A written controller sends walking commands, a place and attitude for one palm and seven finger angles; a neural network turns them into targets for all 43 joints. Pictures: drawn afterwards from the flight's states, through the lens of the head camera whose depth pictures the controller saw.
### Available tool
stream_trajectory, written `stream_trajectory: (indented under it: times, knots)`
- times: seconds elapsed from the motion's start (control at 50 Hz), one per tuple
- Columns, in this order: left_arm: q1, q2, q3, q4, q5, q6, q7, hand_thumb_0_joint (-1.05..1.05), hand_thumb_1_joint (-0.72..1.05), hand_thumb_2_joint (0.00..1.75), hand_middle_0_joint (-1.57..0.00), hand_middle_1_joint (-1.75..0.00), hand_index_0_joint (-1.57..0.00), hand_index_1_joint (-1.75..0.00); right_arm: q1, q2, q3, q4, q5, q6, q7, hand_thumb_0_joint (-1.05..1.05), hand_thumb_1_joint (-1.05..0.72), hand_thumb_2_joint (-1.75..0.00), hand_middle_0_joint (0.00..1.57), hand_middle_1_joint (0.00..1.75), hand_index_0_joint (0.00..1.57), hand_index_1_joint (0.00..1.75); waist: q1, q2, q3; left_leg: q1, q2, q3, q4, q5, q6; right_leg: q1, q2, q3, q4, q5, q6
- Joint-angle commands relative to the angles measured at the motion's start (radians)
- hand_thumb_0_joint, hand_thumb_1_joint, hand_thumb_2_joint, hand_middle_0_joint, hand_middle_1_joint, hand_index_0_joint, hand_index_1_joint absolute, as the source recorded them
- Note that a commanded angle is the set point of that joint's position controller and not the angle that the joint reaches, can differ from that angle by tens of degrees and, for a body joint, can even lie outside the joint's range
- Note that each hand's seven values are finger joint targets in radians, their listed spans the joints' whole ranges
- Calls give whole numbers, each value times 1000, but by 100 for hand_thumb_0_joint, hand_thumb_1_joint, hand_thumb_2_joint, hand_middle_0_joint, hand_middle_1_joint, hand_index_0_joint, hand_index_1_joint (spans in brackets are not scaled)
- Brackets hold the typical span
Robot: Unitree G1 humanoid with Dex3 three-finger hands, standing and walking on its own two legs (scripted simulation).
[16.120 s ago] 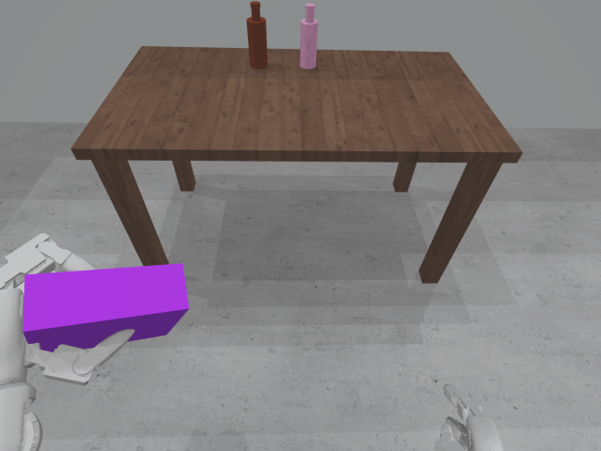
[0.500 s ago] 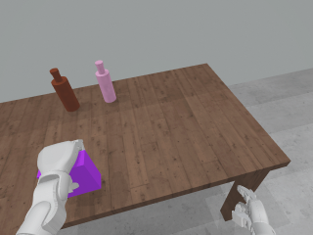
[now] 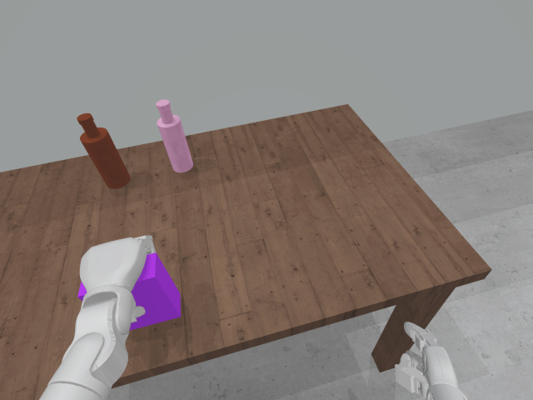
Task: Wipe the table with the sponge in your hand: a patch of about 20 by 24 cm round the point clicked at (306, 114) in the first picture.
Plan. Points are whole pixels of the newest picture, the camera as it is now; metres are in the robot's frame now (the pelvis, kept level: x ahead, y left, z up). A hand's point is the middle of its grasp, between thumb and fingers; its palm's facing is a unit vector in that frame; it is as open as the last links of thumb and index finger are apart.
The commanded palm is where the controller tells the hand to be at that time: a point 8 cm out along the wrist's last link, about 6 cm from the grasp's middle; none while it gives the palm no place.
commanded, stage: move the sponge above the wiping area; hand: left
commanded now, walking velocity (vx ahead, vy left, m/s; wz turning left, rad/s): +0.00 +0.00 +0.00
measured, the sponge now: (140, 301) +0.25 +0.27 -0.02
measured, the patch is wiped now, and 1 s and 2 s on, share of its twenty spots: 0.00 0.00 0.10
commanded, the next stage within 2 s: lower the sponge onto the table in 0.48 s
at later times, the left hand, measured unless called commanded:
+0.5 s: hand (122, 281) +0.26 +0.28 +0.03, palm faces -0.07 -0.08 -0.99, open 9.1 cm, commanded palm +0.24 +0.27 +0.09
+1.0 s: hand (124, 281) +0.26 +0.28 +0.03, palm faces -0.06 -0.09 -0.99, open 9.1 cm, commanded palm +0.24 +0.28 +0.09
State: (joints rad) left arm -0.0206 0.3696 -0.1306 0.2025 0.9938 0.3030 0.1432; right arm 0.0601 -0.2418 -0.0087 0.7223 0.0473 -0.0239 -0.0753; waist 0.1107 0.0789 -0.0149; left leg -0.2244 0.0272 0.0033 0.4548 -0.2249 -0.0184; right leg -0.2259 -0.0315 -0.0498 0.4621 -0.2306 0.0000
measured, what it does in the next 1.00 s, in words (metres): stands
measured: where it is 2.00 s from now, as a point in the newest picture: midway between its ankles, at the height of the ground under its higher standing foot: outside the picture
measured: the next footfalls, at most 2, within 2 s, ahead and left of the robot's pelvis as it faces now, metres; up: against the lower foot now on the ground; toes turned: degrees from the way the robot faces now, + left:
none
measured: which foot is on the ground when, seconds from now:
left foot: down 0.00-1.00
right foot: down 0.00-1.00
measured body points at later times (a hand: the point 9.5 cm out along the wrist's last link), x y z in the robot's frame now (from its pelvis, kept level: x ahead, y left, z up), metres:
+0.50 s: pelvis +0.01 +0.00 +0.00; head +0.01 -0.03 +0.45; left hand +0.26 +0.28 +0.09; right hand +0.23 -0.22 -0.09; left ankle +0.01 +0.13 -0.74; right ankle +0.01 -0.12 -0.74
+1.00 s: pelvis +0.01 +0.00 +0.00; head +0.00 -0.03 +0.45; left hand +0.26 +0.28 +0.08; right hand +0.24 -0.21 -0.09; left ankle +0.01 +0.13 -0.74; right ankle +0.01 -0.12 -0.74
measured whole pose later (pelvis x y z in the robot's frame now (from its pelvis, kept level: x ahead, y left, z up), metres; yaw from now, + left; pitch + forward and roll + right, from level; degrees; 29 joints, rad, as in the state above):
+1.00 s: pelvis +0.01 +0.00 +0.00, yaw +0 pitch +0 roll +0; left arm -0.01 0.38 -0.11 0.19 0.99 0.32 0.13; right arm 0.05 -0.24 0.00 0.71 0.05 -0.01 -0.07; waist 0.11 0.08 -0.02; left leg -0.22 0.03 0.00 0.45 -0.23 -0.02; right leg -0.21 -0.03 -0.05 0.45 -0.23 0.00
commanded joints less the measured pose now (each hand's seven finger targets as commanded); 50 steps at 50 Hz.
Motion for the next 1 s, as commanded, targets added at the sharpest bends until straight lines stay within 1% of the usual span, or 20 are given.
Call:
stream_trajectory:
  times: [0.0, 0.06, 0.08, 0.16, 0.18, 0.26, 0.28, 0.36, 0.38, 0.46, 0.48, 0.56, 0.66, 0.68, 0.76, 0.84, 0.86, 0.88, 0.96, 0.98]
  knots:
    - [-278, 194, 110, -204, 25, 4, 56, 0, 10, 130, -120, -160, -120, -160, -173, -107, -29, -174, -1, -55, -3, 0, -90, -90, 20, 30, 20, 30, -7, -35, -229, 93, -47, -24, -45, 185, 48, 33, 36, 22, -65, 131, -62]
    - [-244, 255, 169, -205, 24, 17, 59, 0, 10, 130, -120, -160, -120, -160, -179, -120, -31, -174, -5, -48, -2, 0, -90, -90, 20, 30, 20, 30, 10, -27, -241, 94, -50, -33, -46, 200, 46, 57, 41, 43, -66, 149, -69]
    - [-237, 184, 108, -221, 13, 19, 53, 0, 10, 130, -120, -160, -120, -160, -176, -107, -28, -190, 0, -52, 0, 0, -90, -90, 20, 30, 20, 30, -3, -24, -245, 84, -48, -21, -47, 199, 49, 64, 32, 16, -57, 155, -60]
    - [-246, 236, 148, -192, 10, 33, 42, 0, 10, 130, -120, -160, -120, -160, -180, -119, -29, -177, 1, -46, 0, 0, -90, -90, 20, 30, 20, 30, -3, -59, -209, 83, -51, -27, -45, 178, 50, 46, 38, 42, -76, 140, -62]
    - [-251, 194, 109, -188, 5, 34, 34, 0, 10, 130, -120, -160, -120, -160, -174, -113, -25, -185, 3, -46, -1, 0, -90, -90, 20, 30, 20, 30, -11, -66, -212, 76, -51, -21, -45, 172, 54, 49, 33, 20, -69, 138, -56]
    - [-266, 285, 182, -208, 15, 12, 28, 0, 10, 130, -120, -160, -120, -160, -169, -124, -29, -177, -2, -44, -6, 0, -90, -90, 20, 30, 20, 30, 1, -32, -240, 94, -56, -27, -38, 187, 52, 63, 37, 48, -72, 153, -64]
    - [-268, 220, 127, -235, 12, 1, 25, 0, 10, 130, -120, -160, -120, -160, -168, -111, -28, -189, -1, -49, -5, 0, -90, -90, 20, 30, 20, 30, -10, -17, -249, 96, -55, -18, -33, 204, 56, 67, 31, 27, -61, 177, -59]
    - [-213, 276, 190, -205, 7, -8, 27, 0, 10, 130, -120, -160, -120, -160, -162, -124, -33, -173, -5, -46, -4, 0, -90, -90, 20, 30, 20, 30, -4, -54, -212, 91, -55, -28, -31, 210, 51, 59, 37, 54, -75, 196, -63]
    - [-240, 209, 128, -214, 1, -10, 23, 0, 10, 130, -120, -160, -120, -160, -163, -112, -28, -182, -2, -48, -4, 0, -90, -90, 20, 30, 20, 30, -19, -55, -202, 83, -51, -17, -34, 194, 55, 46, 30, 31, -74, 177, -54]
    - [-263, 253, 159, -235, 10, -17, 27, 0, 10, 130, -120, -160, -120, -160, -170, -121, -33, -177, -5, -51, -6, 0, -90, -90, 20, 30, 20, 30, -8, -25, -225, 104, -52, -28, -38, 202, 51, 47, 36, 48, -77, 167, -64]
    - [-265, 200, 114, -248, 8, -23, 27, 0, 10, 130, -120, -160, -120, -160, -163, -110, -33, -185, -3, -56, -4, 0, -90, -90, 20, 30, 20, 30, -16, -24, -240, 104, -49, -21, -36, 207, 54, 48, 31, 24, -66, 168, -58]
    - [-232, 258, 173, -220, 11, -12, 32, 0, 10, 130, -120, -160, -120, -160, -168, -122, -33, -173, -7, -51, -4, 0, -90, -90, 20, 30, 20, 30, -1, -47, -220, 101, -49, -30, -40, 219, 50, 53, 37, 43, -74, 189, -64]
    - [-243, 237, 153, -233, 22, 1, 38, 0, 10, 130, -120, -160, -120, -160, -175, -118, -32, -180, -6, -49, -1, 0, -90, -90, 20, 30, 20, 30, 4, -31, -242, 108, -48, -32, -46, 224, 48, 59, 37, 35, -70, 174, -67]
    - [-253, 190, 111, -243, 18, 1, 36, 0, 10, 130, -120, -160, -120, -160, -175, -110, -29, -186, -3, -50, 1, 0, -90, -90, 20, 30, 20, 30, -9, -34, -236, 102, -44, -26, -47, 220, 50, 54, 32, 16, -66, 171, -61]
    - [-240, 246, 162, -218, 20, 22, 36, 0, 10, 130, -120, -160, -120, -160, -183, -122, -28, -178, -5, -41, 0, 0, -90, -90, 20, 30, 20, 30, 3, -49, -224, 102, -47, -32, -53, 210, 47, 60, 37, 39, -79, 166, -66]
    - [-254, 202, 114, -226, 23, 21, 27, 0, 10, 130, -120, -160, -120, -160, -184, -113, -27, -181, -4, -41, 2, 0, -90, -90, 20, 30, 20, 30, -5, -46, -227, 104, -46, -23, -49, 217, 49, 57, 30, 21, -73, 177, -60]
    - [-237, 245, 160, -233, 17, 23, 30, 0, 10, 130, -120, -160, -120, -160, -186, -118, -28, -181, -5, -41, -1, 0, -90, -90, 20, 30, 20, 30, 3, -32, -223, 105, -48, -34, -52, 208, 48, 61, 38, 38, -79, 158, -66]
    - [-246, 192, 109, -226, 16, 22, 26, 0, 10, 130, -120, -160, -120, -160, -182, -110, -22, -188, -3, -44, 0, 0, -90, -90, 20, 30, 20, 30, -9, -30, -221, 96, -47, -24, -51, 200, 50, 55, 33, 17, -73, 155, -60]
    - [-215, 248, 167, -203, 16, 12, 22, 0, 10, 130, -120, -160, -120, -160, -172, -125, -30, -175, -6, -38, 0, 0, -90, -90, 20, 30, 20, 30, -1, -56, -221, 94, -50, -28, -44, 202, 49, 59, 38, 46, -80, 176, -65]
    - [-209, 202, 129, -209, 14, 6, 22, 0, 10, 130, -120, -160, -120, -160, -169, -115, -29, -186, -5, -41, 1, 0, -90, -90, 20, 30, 20, 30, -9, -53, -227, 85, -49, -20, -42, 204, 53, 62, 33, 25, -70, 181, -59]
